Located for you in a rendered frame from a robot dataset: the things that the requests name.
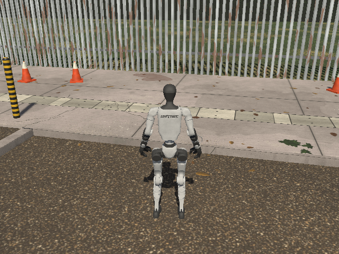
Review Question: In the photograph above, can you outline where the robot right foot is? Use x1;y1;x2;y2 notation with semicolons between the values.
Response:
177;206;185;219

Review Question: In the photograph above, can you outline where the robot head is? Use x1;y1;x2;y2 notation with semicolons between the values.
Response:
161;84;179;110

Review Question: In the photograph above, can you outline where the robot left forearm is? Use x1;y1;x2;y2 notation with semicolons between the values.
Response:
140;128;150;148

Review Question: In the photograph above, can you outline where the right robot upper arm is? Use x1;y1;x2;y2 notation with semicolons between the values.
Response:
181;107;195;136

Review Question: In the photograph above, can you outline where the right robot hand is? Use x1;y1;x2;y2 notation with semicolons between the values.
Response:
190;147;202;159

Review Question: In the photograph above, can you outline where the left robot upper arm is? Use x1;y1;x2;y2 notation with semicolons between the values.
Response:
144;107;158;136

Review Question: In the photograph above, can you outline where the left robot hand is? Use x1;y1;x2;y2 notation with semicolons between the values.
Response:
139;146;151;157

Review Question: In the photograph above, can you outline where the robot right forearm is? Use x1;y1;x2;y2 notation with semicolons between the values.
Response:
190;128;200;149

